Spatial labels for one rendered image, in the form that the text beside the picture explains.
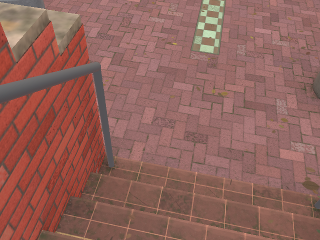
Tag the stairs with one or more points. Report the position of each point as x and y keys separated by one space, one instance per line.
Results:
x=136 y=200

